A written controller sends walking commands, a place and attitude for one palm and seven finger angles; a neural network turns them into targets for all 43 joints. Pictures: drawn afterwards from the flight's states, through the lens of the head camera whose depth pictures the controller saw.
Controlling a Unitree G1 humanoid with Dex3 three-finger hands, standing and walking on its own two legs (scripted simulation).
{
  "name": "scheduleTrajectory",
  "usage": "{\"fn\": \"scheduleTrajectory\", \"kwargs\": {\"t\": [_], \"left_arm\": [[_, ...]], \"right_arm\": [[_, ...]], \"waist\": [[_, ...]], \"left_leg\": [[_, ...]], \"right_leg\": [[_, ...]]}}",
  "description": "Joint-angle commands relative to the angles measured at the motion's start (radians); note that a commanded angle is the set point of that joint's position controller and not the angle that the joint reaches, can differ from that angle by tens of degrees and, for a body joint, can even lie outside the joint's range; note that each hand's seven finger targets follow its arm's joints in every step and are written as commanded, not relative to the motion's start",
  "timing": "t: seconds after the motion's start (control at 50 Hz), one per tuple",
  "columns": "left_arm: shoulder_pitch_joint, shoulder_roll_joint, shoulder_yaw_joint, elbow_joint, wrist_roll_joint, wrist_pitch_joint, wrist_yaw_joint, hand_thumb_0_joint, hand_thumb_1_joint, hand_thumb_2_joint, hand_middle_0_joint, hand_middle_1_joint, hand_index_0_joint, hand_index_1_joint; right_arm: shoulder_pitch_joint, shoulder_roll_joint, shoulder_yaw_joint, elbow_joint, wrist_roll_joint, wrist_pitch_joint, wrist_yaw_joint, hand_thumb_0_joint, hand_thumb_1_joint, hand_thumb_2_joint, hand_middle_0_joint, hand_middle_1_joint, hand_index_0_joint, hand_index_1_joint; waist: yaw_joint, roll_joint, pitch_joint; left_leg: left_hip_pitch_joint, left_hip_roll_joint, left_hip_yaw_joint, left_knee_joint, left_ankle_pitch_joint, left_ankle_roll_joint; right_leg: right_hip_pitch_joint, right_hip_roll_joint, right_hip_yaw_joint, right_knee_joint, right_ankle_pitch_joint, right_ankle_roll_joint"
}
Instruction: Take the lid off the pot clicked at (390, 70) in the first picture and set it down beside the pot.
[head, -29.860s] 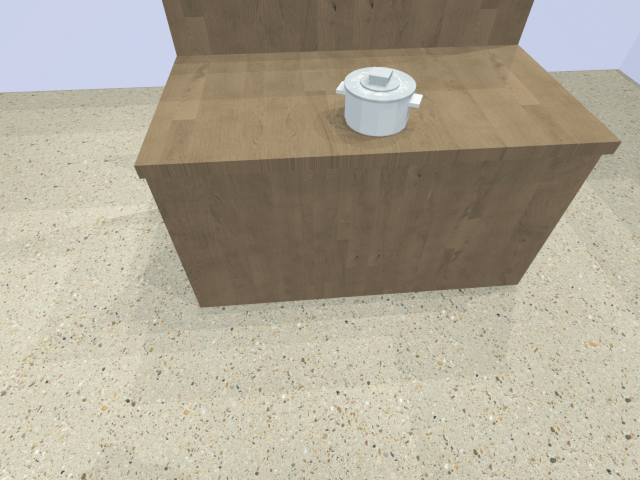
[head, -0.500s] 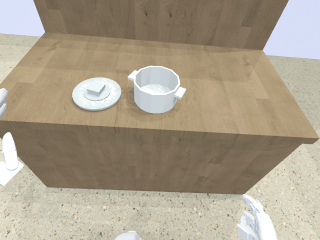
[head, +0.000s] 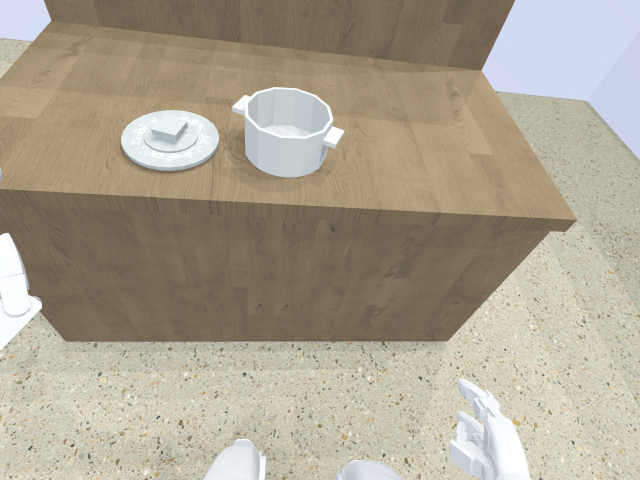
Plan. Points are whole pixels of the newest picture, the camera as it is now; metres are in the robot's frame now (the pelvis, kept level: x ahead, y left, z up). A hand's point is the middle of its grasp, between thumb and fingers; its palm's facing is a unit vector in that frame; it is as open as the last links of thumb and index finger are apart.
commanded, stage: stop stepping back and stand still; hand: left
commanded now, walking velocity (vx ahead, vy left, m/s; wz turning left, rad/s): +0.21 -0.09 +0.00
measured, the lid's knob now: (169, 128) +0.72 +0.32 -0.02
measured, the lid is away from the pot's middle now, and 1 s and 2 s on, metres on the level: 0.23 0.23 0.23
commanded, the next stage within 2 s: let the arm hang, fingers relaxed in 1.98 s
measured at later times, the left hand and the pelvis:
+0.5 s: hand out of the picture +0.08 +0.26 +0.17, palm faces +0.41 -0.84 -0.36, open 7.5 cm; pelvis -0.12 +0.01 +0.01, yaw +0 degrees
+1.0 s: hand out of the picture +0.02 +0.25 -0.10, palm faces +0.18 -0.96 -0.23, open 7.4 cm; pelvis -0.15 +0.04 -0.01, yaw +8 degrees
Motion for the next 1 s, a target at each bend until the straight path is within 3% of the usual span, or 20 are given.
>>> {"fn": "scheduleTrajectory", "kwargs": {"t": [0.0,0.04,0.06,0.12,0.18,0.28,0.36,0.42,0.46,0.54,0.62,0.7,0.74,0.76,0.78,0.9,0.92,0.94,0.96,0.98], "left_arm": [[-0.227,0.212,0.065,-0.573,-0.023,0.003,-0.035,0.0,0.9,0.9,-0.2,-0.3,-0.2,-0.3],[0.128,0.282,0.165,-0.346,0.001,-0.063,-0.012,0.0,0.9,0.9,-0.2,-0.3,-0.2,-0.3],[0.266,0.257,0.182,-0.284,-0.011,-0.037,-0.015,0.0,0.9,0.9,-0.2,-0.3,-0.2,-0.3],[0.262,0.267,0.173,-0.37,-0.001,-0.057,-0.031,0.0,0.9,0.9,-0.2,-0.3,-0.2,-0.3],[0.132,0.242,0.131,-0.303,-0.002,-0.045,-0.018,0.0,0.9,0.9,-0.2,-0.3,-0.2,-0.3],[-0.046,0.175,0.065,0.07,0.019,-0.017,-0.011,0.0,0.9,0.9,-0.2,-0.3,-0.2,-0.3],[-0.071,0.135,0.005,-0.037,0.032,-0.07,0.017,0.0,0.9,0.9,-0.2,-0.3,-0.2,-0.3],[-0.045,0.214,0.037,-0.292,0.036,-0.1,0.013,0.0,0.9,0.9,-0.2,-0.3,-0.2,-0.3],[-0.054,0.144,-0.025,-0.344,0.044,-0.088,0.01,0.0,0.9,0.9,-0.2,-0.3,-0.2,-0.3],[0.14,0.225,0.089,-0.292,0.038,-0.055,0.03,0.0,0.9,0.9,-0.2,-0.3,-0.2,-0.3],[0.104,0.212,0.137,-0.072,0.014,-0.034,0.01,0.0,0.9,0.9,-0.2,-0.3,-0.2,-0.3],[-0.013,0.187,0.098,0.061,-0.005,-0.038,-0.011,0.0,0.9,0.9,-0.2,-0.3,-0.2,-0.3],[0.052,0.162,0.073,0.031,-0.006,-0.026,-0.021,0.0,0.9,0.9,-0.2,-0.3,-0.2,-0.3],[0.072,0.162,0.067,-0.021,-0.001,-0.035,-0.024,0.0,0.9,0.9,-0.2,-0.3,-0.2,-0.3],[-0.16,-0.086,-0.263,0.591,0.192,0.155,-0.075,0.0,0.9,0.9,-0.2,-0.3,-0.2,-0.3],[-0.253,-0.094,-0.336,0.897,0.133,0.258,-0.105,0.0,0.9,0.9,-0.2,-0.3,-0.2,-0.3],[-0.27,-0.13,-0.355,0.936,0.13,0.272,-0.114,0.0,0.9,0.9,-0.2,-0.3,-0.2,-0.3],[-0.235,-0.203,-0.378,0.965,0.12,0.267,-0.133,0.0,0.9,0.9,-0.2,-0.3,-0.2,-0.3],[-0.35,-0.138,-0.383,0.98,0.108,0.253,-0.133,0.0,0.9,0.9,-0.2,-0.3,-0.2,-0.3],[-0.356,-0.106,-0.377,1.013,0.088,0.242,-0.142,0.0,0.9,0.9,-0.2,-0.3,-0.2,-0.3]], "right_arm": [[-0.123,-0.126,-0.075,-0.239,0.038,-0.021,0.015,0.0,-0.9,-0.9,0.2,0.3,0.2,0.3],[-0.004,-0.175,-0.068,-0.192,0.008,-0.047,-0.005,0.0,-0.9,-0.9,0.2,0.3,0.2,0.3],[-0.02,-0.164,-0.059,-0.205,0.008,-0.031,0.011,0.0,-0.9,-0.9,0.2,0.3,0.2,0.3],[0.003,-0.135,-0.045,-0.22,0.013,-0.001,0.007,0.0,-0.9,-0.9,0.2,0.3,0.2,0.3],[-0.033,-0.168,-0.076,-0.213,0.045,0.022,-0.013,0.0,-0.9,-0.9,0.2,0.3,0.2,0.3],[-0.065,-0.153,-0.023,-0.17,0.036,0.054,-0.048,0.0,-0.9,-0.9,0.2,0.3,0.2,0.3],[-0.025,-0.154,-0.038,-0.176,0.049,-0.025,-0.069,0.0,-0.9,-0.9,0.2,0.3,0.2,0.3],[-0.033,-0.139,-0.034,-0.155,-0.019,-0.061,-0.042,0.0,-0.9,-0.9,0.2,0.3,0.2,0.3],[-0.051,-0.152,-0.039,-0.14,-0.004,-0.087,-0.007,0.0,-0.9,-0.9,0.2,0.3,0.2,0.3],[-0.026,-0.168,-0.036,-0.14,0.012,-0.077,-0.001,0.0,-0.9,-0.9,0.2,0.3,0.2,0.3],[-0.023,-0.165,-0.02,-0.158,0.021,-0.012,-0.009,0.0,-0.9,-0.9,0.2,0.3,0.2,0.3],[-0.037,-0.192,-0.074,-0.164,0.048,0.026,-0.014,0.0,-0.9,-0.9,0.2,0.3,0.2,0.3],[-0.059,-0.188,-0.068,-0.176,0.044,0.036,-0.008,0.0,-0.9,-0.9,0.2,0.3,0.2,0.3],[-0.062,-0.175,-0.054,-0.174,0.034,0.045,-0.009,0.0,-0.9,-0.9,0.2,0.3,0.2,0.3],[-0.035,-0.237,-0.064,-0.028,-0.012,0.036,0.034,0.0,-0.9,-0.9,0.2,0.3,0.2,0.3],[0.175,-0.161,-0.059,0.011,-0.043,0.136,0.024,0.0,-0.9,-0.9,0.2,0.3,0.2,0.3],[0.221,-0.198,-0.066,0.03,-0.053,0.136,0.023,0.0,-0.9,-0.9,0.2,0.3,0.2,0.3],[0.253,-0.281,-0.087,0.044,-0.07,0.125,0.01,0.0,-0.9,-0.9,0.2,0.3,0.2,0.3],[0.253,-0.3,-0.09,0.045,-0.072,0.123,-0.009,0.0,-0.9,-0.9,0.2,0.3,0.2,0.3],[0.178,-0.323,-0.093,0.031,-0.076,0.12,-0.023,0.0,-0.9,-0.9,0.2,0.3,0.2,0.3]], "waist": [[0.04,0.245,-0.276],[0.023,0.232,-0.26],[0.033,0.346,-0.266],[0.022,0.236,-0.301],[-0.01,-0.168,-0.129],[-0.016,0.007,0.072],[0.01,0.198,-0.063],[-0.035,0.382,-0.23],[-0.027,0.235,-0.072],[0.002,0.324,-0.1],[-0.01,0.17,-0.072],[-0.007,-0.3,-0.122],[0.002,-0.111,-0.071],[0.006,-0.012,-0.04],[-0.07,0.158,-0.065],[-0.06,-0.116,-0.022],[-0.074,0.096,0.012],[-0.062,0.476,-0.014],[-0.083,0.345,-0.007],[-0.034,0.19,-0.076]], "left_leg": [[0.188,0.228,-0.246,-0.395,-0.277,0.039],[0.115,0.159,-0.298,-0.423,-0.512,0.015],[0.116,0.136,-0.254,-0.385,-0.486,0.007],[0.14,-0.025,-0.025,-0.026,-0.431,-0.056],[0.121,-0.063,-0.108,0.72,-0.197,-0.062],[0.08,0.023,-0.121,0.27,-0.23,-0.012],[0.317,0.014,-0.028,-0.482,0.032,0.021],[0.487,0.161,-0.243,-0.243,0.462,0.086],[0.261,0.238,-0.41,-0.336,0.205,0.151],[0.239,0.186,-0.255,-0.239,0.04,0.119],[0.046,0.142,-0.18,-0.131,-0.202,0.07],[-0.145,-0.082,-0.034,0.664,-0.344,-0.029],[-0.142,-0.026,-0.126,0.722,-0.31,-0.024],[-0.131,0.004,-0.121,0.655,-0.308,-0.019],[-0.2,0.082,-0.153,0.698,-0.343,-0.022],[0.283,0.014,0.033,-0.09,-0.28,-0.012],[0.343,0.048,-0.103,-0.289,-0.307,0.019],[0.427,0.261,-0.521,-0.378,-0.24,0.14],[0.392,0.336,-0.638,-0.424,-0.141,0.208],[0.394,0.328,-0.515,-0.391,-0.046,0.201]], "right_leg": [[0.171,-0.007,-0.004,-0.184,-0.011,0.017],[0.246,0.042,-0.148,-0.318,-0.03,-0.024],[0.299,0.039,-0.144,-0.404,0.023,-0.038],[0.365,-0.055,-0.121,-0.703,0.128,-0.082],[-0.066,-0.409,0.32,-0.866,0.164,-0.264],[-0.064,-0.308,0.034,-0.623,0.3,-0.143],[0.171,-0.101,-0.034,-0.258,0.342,-0.065],[-0.054,-0.018,-0.109,0.01,-0.043,-0.017],[-0.043,-0.058,0.007,0.057,0.031,-0.023],[0.066,-0.061,-0.051,-0.23,0.078,-0.042],[0.318,-0.021,-0.164,-0.525,0.17,-0.049],[0.342,-0.388,0.436,-0.791,0.227,-0.255],[0.218,-0.408,0.457,-0.792,0.154,-0.289],[0.184,-0.401,0.415,-0.797,0.11,-0.288],[0.13,-0.459,0.117,-0.649,0.224,-0.231],[-0.084,-0.283,-0.057,-0.536,-0.073,-0.135],[-0.193,-0.183,-0.118,-0.293,-0.152,-0.086],[-0.403,-0.015,-0.172,0.056,-0.209,-0.008],[-0.387,-0.056,-0.02,0.183,-0.127,-0.012],[-0.299,-0.095,0.036,0.185,-0.028,0.0]]}}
